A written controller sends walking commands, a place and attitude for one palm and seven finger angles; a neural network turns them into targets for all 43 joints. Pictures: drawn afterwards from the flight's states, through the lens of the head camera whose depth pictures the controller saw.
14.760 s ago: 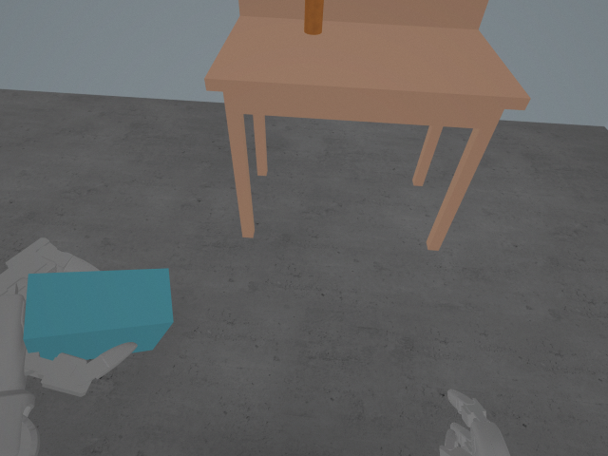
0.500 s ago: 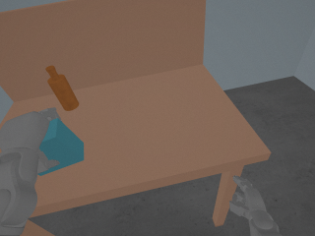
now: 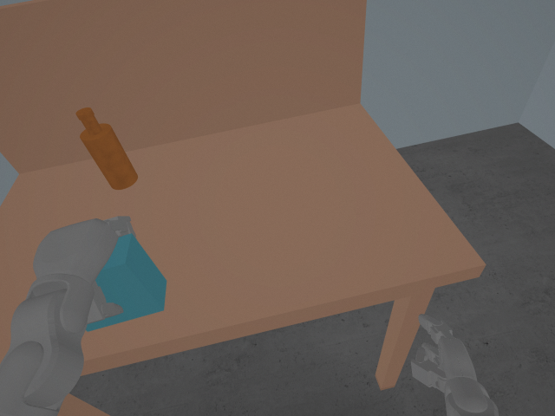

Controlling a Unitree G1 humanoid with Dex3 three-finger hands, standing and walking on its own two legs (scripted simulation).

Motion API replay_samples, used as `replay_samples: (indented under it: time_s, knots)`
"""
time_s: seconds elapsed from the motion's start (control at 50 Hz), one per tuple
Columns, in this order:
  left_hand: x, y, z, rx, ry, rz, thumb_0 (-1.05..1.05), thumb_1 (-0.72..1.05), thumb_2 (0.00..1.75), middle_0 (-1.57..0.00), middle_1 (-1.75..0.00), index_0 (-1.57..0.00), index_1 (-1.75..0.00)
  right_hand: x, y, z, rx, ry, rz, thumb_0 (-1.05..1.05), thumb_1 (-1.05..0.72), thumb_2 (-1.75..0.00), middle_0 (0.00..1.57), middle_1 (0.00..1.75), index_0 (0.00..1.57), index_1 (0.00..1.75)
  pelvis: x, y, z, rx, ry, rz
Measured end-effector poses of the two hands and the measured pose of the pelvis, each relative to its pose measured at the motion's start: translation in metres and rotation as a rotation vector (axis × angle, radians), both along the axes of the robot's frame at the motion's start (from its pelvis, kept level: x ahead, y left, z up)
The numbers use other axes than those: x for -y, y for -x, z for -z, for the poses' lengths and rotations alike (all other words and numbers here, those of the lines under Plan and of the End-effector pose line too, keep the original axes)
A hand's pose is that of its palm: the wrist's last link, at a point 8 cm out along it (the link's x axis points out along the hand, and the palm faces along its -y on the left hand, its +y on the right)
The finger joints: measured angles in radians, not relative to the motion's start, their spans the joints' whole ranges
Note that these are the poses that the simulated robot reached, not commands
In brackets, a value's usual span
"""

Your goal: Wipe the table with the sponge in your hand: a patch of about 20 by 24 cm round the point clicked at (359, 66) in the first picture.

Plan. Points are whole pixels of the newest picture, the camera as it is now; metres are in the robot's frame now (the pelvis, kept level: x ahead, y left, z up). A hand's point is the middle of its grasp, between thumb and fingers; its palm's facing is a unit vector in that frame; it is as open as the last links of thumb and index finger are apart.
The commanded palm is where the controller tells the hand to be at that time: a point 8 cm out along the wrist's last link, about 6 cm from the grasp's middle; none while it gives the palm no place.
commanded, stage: move the sponge above the wiping area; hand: left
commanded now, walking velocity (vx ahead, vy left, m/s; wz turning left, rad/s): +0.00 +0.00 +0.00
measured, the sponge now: (115, 291) +0.23 +0.28 +0.08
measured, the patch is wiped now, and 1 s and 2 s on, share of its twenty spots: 0.00 0.00 0.00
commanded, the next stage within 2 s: none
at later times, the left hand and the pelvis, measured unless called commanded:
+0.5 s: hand (116, 282) +0.24 +0.28 +0.09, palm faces -0.06 -0.10 -0.99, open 9.8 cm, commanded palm +0.22 +0.28 +0.19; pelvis +0.01 +0.01 +0.00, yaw +0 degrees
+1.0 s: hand (121, 278) +0.25 +0.28 +0.09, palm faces -0.05 -0.06 -1.00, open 9.8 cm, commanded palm +0.24 +0.28 +0.18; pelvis +0.01 +0.00 +0.00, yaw +0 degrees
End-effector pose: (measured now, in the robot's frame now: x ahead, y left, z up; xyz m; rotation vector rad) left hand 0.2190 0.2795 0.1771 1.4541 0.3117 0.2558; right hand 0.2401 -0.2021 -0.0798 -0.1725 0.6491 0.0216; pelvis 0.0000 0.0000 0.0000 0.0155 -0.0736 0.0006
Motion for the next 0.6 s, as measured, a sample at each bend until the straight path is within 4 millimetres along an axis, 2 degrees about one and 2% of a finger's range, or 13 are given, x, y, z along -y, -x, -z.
replay_samples:
  time_s: [0.06, 0.12, 0.18, 0.26, 0.34, 0.46, 0.52, 0.6]
  knots:
    - [0.016, -0.004, 0.008, -0.019, -0.006, 0.108, 0.0, -0.47, 1.02, -0.77, -1.35, -0.77, -1.34, -0.008, -0.001, -0.001, 0.002, 0.007, -0.013, 0.01, -0.91, -0.9, 0.2, 0.3, 0.2, 0.3, -0.003, -0.002, 0.0, 0.0, 0.0, 0.005]
    - [0.02, -0.007, 0.0, 0.048, -0.039, 0.169, 0.0, -0.47, 1.02, -0.77, -1.35, -0.77, -1.34, -0.016, -0.003, -0.004, -0.001, 0.007, -0.024, 0.01, -0.91, -0.9, 0.2, 0.3, 0.2, 0.3, -0.004, -0.006, -0.001, 0.002, 0.002, 0.013]
    - [0.009, -0.01, -0.016, 0.149, -0.057, 0.131, 0.0, -0.47, 1.02, -0.77, -1.35, -0.77, -1.34, -0.022, -0.004, -0.006, -0.012, -0.008, -0.033, 0.01, -0.91, -0.9, 0.2, 0.3, 0.2, 0.3, -0.005, -0.008, -0.002, 0.003, 0.005, 0.021]
    - [-0.016, -0.008, -0.03, 0.222, -0.044, -0.014, 0.0, -0.47, 1.02, -0.77, -1.35, -0.77, -1.34, -0.023, -0.005, -0.007, -0.025, -0.021, -0.032, 0.01, -0.9, -0.9, 0.2, 0.3, 0.2, 0.3, -0.007, -0.01, -0.003, -0.001, 0.007, 0.02]
    - [-0.026, -0.002, -0.017, 0.15, 0.014, -0.1, 0.0, -0.47, 1.02, -0.77, -1.35, -0.77, -1.35, -0.02, -0.006, -0.007, -0.029, -0.018, -0.031, 0.01, -0.9, -0.9, 0.2, 0.3, 0.22, 0.31, -0.011, -0.009, -0.003, -0.007, 0.007, 0.009]
    - [-0.006, -0.002, 0.026, -0.037, 0.039, 0.0, 0.0, -0.47, 1.02, -0.77, -1.35, -0.77, -1.35, -0.019, -0.006, -0.006, -0.023, 0.024, -0.037, 0.01, -0.91, -0.9, 0.2, 0.3, 0.23, 0.32, -0.014, -0.006, -0.002, -0.006, 0.006, -0.002]
    - [0.005, -0.007, 0.025, -0.026, -0.012, 0.092, 0.0, -0.47, 1.02, -0.77, -1.35, -0.77, -1.34, -0.021, -0.006, -0.006, -0.022, 0.04, -0.039, 0.01, -0.91, -0.9, 0.2, 0.3, 0.22, 0.31, -0.013, -0.006, -0.002, 0.0, 0.007, 0.003]
    - [0.003, -0.016, 0.003, 0.086, -0.055, 0.124, 0.0, -0.47, 1.02, -0.77, -1.35, -0.77, -1.34, -0.024, -0.005, -0.007, -0.025, 0.023, -0.031, 0.01, -0.91, -0.9, 0.2, 0.3, 0.21, 0.3, -0.01, -0.009, -0.003, 0.004, 0.01, 0.013]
